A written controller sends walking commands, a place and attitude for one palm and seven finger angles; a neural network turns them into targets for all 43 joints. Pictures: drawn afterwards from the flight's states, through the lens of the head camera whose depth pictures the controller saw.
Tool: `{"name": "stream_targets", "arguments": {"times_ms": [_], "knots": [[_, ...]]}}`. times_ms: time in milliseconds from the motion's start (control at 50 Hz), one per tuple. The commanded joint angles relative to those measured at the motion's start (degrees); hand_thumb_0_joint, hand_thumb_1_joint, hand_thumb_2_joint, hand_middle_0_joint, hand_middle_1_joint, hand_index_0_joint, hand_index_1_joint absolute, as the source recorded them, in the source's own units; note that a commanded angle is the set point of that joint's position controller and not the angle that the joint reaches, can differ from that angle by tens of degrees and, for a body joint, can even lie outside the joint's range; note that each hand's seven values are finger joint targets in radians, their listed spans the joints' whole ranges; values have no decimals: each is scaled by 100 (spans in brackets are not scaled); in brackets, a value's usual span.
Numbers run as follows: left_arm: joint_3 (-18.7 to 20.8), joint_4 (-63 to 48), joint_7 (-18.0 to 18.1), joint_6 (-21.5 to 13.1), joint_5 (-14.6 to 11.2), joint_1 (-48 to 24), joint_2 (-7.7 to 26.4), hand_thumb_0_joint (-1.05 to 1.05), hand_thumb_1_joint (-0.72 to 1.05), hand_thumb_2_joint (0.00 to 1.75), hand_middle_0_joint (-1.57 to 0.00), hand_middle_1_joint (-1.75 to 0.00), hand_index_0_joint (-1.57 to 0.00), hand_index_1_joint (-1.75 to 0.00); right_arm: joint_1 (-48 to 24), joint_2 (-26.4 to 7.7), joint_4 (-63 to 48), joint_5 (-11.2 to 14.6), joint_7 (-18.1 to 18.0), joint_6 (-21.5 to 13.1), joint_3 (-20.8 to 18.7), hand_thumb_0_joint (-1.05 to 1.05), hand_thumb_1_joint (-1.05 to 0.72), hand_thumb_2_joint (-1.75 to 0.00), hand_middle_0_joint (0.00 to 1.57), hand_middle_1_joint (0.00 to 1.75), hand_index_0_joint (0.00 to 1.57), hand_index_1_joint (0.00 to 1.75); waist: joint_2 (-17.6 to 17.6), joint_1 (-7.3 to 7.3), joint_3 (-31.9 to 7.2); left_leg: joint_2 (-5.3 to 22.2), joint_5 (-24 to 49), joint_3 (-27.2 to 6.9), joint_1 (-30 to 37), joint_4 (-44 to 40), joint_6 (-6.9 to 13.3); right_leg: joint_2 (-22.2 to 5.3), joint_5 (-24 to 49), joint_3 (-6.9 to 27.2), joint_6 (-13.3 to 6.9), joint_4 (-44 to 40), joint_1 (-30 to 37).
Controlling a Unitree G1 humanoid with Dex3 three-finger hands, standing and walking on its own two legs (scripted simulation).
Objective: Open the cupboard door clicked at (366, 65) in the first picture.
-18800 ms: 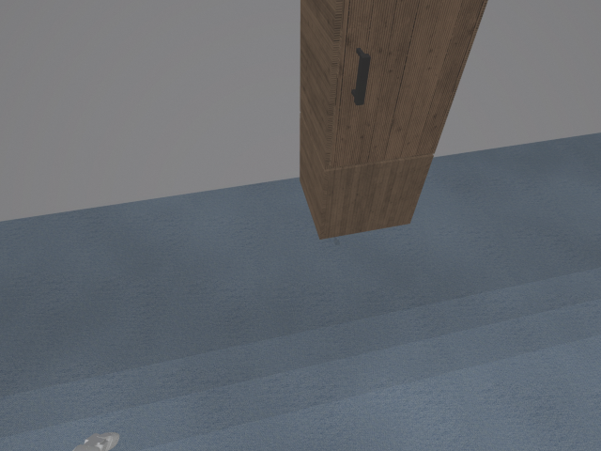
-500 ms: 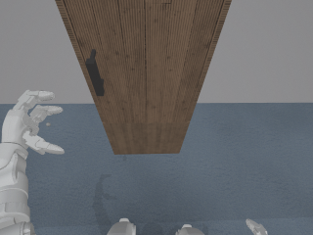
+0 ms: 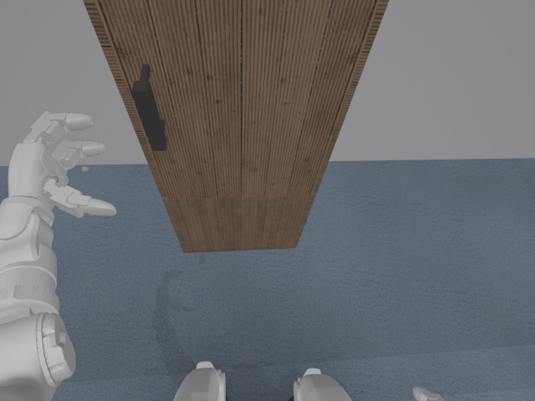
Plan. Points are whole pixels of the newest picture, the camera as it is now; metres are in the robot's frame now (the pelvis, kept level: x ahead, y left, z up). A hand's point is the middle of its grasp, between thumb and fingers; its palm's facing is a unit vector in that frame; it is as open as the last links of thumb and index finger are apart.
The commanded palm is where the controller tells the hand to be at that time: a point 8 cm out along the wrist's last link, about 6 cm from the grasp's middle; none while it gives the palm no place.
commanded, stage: move the hooked fingers beside the handle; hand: left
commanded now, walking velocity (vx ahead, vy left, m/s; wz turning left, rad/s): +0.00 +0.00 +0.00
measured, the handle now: (153, 109) +0.56 +0.19 +0.06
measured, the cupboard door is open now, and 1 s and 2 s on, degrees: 0 0 0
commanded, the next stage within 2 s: slide the fingers in behind the handle in 1.34 s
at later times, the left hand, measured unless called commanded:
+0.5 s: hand (105, 131) +0.50 +0.25 +0.07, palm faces +0.05 -1.00 -0.02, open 14.0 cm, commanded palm +0.49 +0.29 +0.06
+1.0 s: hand (106, 131) +0.51 +0.25 +0.06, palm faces +0.05 -1.00 -0.01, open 14.0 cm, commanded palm +0.49 +0.28 +0.06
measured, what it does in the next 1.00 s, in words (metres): stands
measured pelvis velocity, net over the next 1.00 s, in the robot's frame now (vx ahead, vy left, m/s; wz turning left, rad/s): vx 0.01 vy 0.01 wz -0.02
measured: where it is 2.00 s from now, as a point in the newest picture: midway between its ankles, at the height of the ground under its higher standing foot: outside the picture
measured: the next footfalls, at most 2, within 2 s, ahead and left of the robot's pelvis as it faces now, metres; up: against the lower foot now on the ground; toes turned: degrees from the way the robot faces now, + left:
none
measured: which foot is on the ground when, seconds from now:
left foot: down 0.00-1.00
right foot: down 0.00-1.00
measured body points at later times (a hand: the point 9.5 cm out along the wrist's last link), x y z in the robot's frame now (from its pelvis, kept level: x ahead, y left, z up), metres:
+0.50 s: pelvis +0.00 +0.00 -0.01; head +0.13 +0.03 +0.42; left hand +0.49 +0.31 +0.07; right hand -0.01 -0.27 -0.11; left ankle +0.03 +0.10 -0.67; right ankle +0.00 -0.13 -0.67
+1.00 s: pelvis +0.01 +0.01 -0.01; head +0.15 +0.04 +0.42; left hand +0.50 +0.31 +0.07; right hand +0.01 -0.26 -0.11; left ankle +0.03 +0.10 -0.67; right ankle +0.00 -0.13 -0.67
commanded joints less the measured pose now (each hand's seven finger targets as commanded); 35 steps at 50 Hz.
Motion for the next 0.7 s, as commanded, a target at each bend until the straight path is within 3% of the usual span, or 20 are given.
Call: {"name": "stream_targets", "arguments": {"times_ms": [0,80,160,200,240,260,280,300,360,380,460,500,520,560,580,660,680], "knots": [[156,-1078,-8,-514,-57,-2602,1642,0,-50,30,-30,-120,-30,-120,681,-1044,-336,-4,-61,-76,-441,0,-90,-90,20,30,20,30,795,-99,-2308,-120,1827,-469,2212,-656,-46,317,1371,61,-231,-530,61],[-23,-810,18,-451,-38,-2903,1475,0,-50,30,-30,-120,-30,-120,787,-1067,-233,-27,-52,-15,-434,0,-90,-90,20,30,20,30,804,-203,-2324,-100,1869,-566,2267,-622,-56,325,1272,12,-241,-506,-168],[136,-381,164,-304,110,-3137,1836,0,-50,30,-30,-120,-30,-120,882,-1118,-184,-32,-55,84,-405,0,-90,-90,20,30,20,30,537,-268,-2156,-109,1558,-539,1807,-590,-12,311,1145,36,-195,-519,-152],[346,-392,233,-344,167,-3238,2130,0,-50,30,-30,-120,-30,-120,942,-1128,-215,-61,-55,116,-391,0,-90,-90,20,30,20,30,602,-224,-2386,-121,1701,-502,1805,-519,-3,320,1298,75,-195,-476,-24],[357,-550,268,-425,222,-3474,2217,0,-50,30,-30,-120,-30,-120,995,-1107,-203,-85,-36,139,-390,0,-90,-90,20,30,20,30,824,-232,-2639,-119,1902,-486,1887,-431,-12,322,1460,96,-190,-412,20],[458,-439,282,-429,238,-3364,2326,0,-50,30,-30,-120,-30,-120,1014,-1120,-218,-87,-26,156,-390,0,-90,-90,20,30,20,30,742,-219,-2654,-117,1870,-475,1824,-410,-8,333,1448,106,-185,-411,48],[409,-381,267,-443,228,-3485,2304,0,-50,30,-30,-120,-30,-120,1050,-1118,-200,-97,-23,170,-370,0,-90,-90,20,30,20,30,735,-298,-2577,-111,1927,-480,1776,-383,10,351,1514,102,-190,-392,24],[532,-396,261,-449,257,-3491,2489,0,-50,30,-30,-120,-30,-120,1074,-1133,-203,-103,-21,196,-373,0,-90,-90,20,30,20,30,817,-250,-2677,-104,1989,-454,1754,-363,4,346,1596,119,-180,-378,99],[295,-122,204,-323,299,-3567,2279,0,-50,30,-30,-120,-30,-120,1122,-1133,-188,-86,-1,262,-365,0,-90,-90,20,30,20,30,861,-393,-2437,-90,1864,-447,1693,-354,6,353,1475,101,-168,-433,-132],[348,-119,195,-324,289,-3730,2384,0,-50,30,-30,-120,-30,-120,1157,-1150,-171,-98,-11,273,-356,0,-90,-90,20,30,20,30,871,-416,-2421,-83,1856,-470,1692,-339,18,365,1461,105,-182,-420,-158],[257,-110,223,-283,320,-4002,2311,0,-50,30,-30,-120,-30,-120,1258,-1166,-105,-131,-5,303,-360,0,-90,-90,20,30,20,30,990,-509,-2626,-55,1981,-530,1875,-292,7,370,1426,71,-173,-416,-373],[408,-2,256,-268,360,-4109,2583,0,-50,30,-30,-120,-30,-120,1333,-1200,-89,-138,-13,339,-342,0,-90,-90,20,30,20,30,942,-516,-2648,-45,2111,-551,1817,-251,11,372,1525,76,-173,-371,-358],[199,22,259,-241,391,-4301,2357,0,-50,30,-30,-120,-30,-120,1336,-1166,-74,-152,9,336,-330,0,-90,-90,20,30,20,30,1073,-600,-2623,-50,2104,-559,1846,-230,9,374,1497,62,-166,-365,-473],[393,19,294,-226,431,-4033,2563,0,-50,30,-30,-120,-30,-120,1394,-1200,-103,-179,18,371,-348,0,-90,-90,20,30,20,30,1038,-492,-2749,-37,2216,-562,1880,-233,-1,373,1551,49,-180,-347,-389],[399,7,280,-237,425,-3842,2494,0,-50,30,-30,-120,-30,-120,1431,-1185,-137,-189,40,391,-356,0,-90,-90,20,30,20,30,1115,-430,-2875,-39,2409,-561,2029,-220,-11,390,1645,35,-200,-308,-387],[473,-92,281,-183,385,-3633,2522,0,-50,30,-30,-120,-30,-120,1404,-1164,-227,-166,92,479,-359,0,-90,-90,20,30,20,30,901,-397,-2852,-59,2439,-464,1776,-219,16,403,1904,60,-156,-335,-70],[654,-200,291,-218,382,-3581,2699,0,-50,30,-30,-120,-30,-120,1437,-1178,-239,-185,85,481,-380,0,-90,-90,20,30,20,30,909,-340,-2937,-50,2590,-478,1843,-193,21,413,2024,59,-180,-287,-6]]}}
